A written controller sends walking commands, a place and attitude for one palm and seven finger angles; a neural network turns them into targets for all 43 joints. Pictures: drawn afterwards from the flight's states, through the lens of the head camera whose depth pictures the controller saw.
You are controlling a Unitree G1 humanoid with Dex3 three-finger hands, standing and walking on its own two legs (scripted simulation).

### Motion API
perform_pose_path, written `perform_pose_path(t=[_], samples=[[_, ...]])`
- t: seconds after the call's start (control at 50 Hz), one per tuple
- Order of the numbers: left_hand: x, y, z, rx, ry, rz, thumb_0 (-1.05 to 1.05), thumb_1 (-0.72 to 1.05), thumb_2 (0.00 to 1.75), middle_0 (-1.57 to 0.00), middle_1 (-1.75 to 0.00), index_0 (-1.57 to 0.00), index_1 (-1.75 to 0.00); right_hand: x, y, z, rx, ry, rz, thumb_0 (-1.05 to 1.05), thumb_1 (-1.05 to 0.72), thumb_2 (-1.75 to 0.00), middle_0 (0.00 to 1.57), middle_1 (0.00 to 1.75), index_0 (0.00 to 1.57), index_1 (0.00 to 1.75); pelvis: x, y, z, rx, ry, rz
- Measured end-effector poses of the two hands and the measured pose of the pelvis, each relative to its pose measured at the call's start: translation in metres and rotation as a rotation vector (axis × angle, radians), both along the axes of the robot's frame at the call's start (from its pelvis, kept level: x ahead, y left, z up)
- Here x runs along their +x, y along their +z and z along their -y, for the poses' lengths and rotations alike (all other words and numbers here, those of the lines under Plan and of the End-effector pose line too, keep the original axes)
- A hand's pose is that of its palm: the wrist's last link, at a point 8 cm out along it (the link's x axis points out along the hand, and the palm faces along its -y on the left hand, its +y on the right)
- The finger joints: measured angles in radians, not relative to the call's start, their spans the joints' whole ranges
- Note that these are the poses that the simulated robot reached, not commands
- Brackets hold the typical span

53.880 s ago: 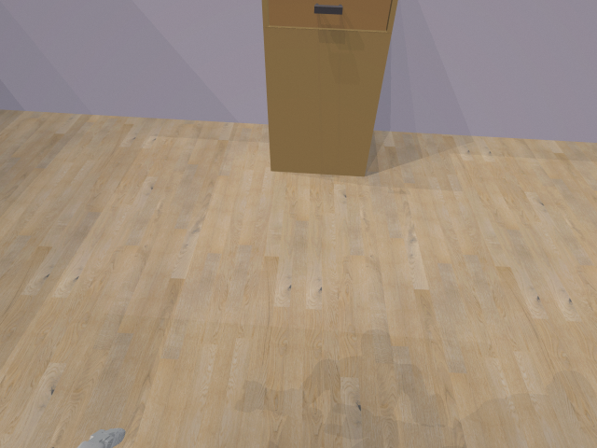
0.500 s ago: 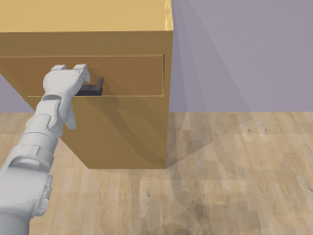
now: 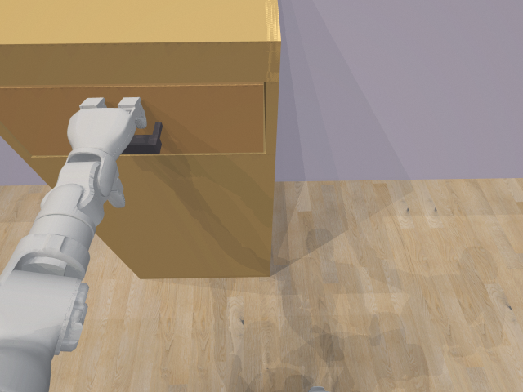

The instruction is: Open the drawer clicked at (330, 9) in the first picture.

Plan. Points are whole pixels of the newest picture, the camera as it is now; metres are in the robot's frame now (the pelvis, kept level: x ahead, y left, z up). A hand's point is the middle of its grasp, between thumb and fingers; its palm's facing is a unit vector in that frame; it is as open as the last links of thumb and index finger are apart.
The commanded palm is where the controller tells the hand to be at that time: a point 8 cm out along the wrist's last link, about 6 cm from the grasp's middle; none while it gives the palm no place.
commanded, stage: lower the fingers behind the handle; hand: left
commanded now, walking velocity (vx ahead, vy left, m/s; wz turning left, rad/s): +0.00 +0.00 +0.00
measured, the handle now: (130, 136) +0.52 +0.23 +0.07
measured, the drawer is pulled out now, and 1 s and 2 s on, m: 0.00 0.00 0.00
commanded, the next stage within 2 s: lift the fingers back up to retry in 0.48 s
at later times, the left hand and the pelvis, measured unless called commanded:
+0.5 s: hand (116, 156) +0.47 +0.24 +0.07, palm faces -0.02 +0.03 -1.00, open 13.8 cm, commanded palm +0.44 +0.24 +0.10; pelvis -0.01 +0.00 +0.00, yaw +0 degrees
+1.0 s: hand (109, 142) +0.47 +0.24 +0.10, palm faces +0.02 -0.01 -1.00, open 13.7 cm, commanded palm +0.44 +0.24 +0.16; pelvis +0.01 +0.01 +0.01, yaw +0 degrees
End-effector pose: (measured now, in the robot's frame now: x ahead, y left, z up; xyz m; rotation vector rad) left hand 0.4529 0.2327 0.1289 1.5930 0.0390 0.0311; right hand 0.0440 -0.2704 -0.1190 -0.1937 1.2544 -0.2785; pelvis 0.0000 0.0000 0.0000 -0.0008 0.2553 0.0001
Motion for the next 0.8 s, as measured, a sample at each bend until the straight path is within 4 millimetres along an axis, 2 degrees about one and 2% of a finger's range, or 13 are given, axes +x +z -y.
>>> perform_pose_path(t=[0.46, 0.62, 0.8], samples=[[-0.003, -0.002, -0.001, 0.003, -0.006, -0.018, 0.0, -0.49, 0.3, -0.25, -1.3, -0.32, -1.2, -0.028, -0.002, 0.005, -0.021, -0.023, -0.021, 0.01, -0.9, -0.9, 0.2, 0.3, 0.2, 0.3, -0.011, -0.005, 0.002, 0.001, -0.008, -0.012], [-0.004, -0.003, 0.0, 0.007, -0.007, -0.013, 0.0, -0.49, 0.3, -0.24, -1.29, -0.32, -1.2, -0.025, -0.003, 0.001, -0.01, -0.024, -0.016, 0.01, -0.9, -0.9, 0.2, 0.3, 0.2, 0.3, -0.009, -0.004, 0.0, 0.0, -0.009, -0.01], [-0.004, 0.0, -0.002, -0.01, -0.009, -0.026, 0.0, -0.49, 0.3, -0.27, -1.24, -0.32, -1.2, -0.01, -0.002, -0.005, -0.001, -0.021, 0.01, 0.01, -0.9, -0.9, 0.2, 0.3, 0.2, 0.3, -0.003, -0.001, -0.004, -0.003, -0.006, 0.009]])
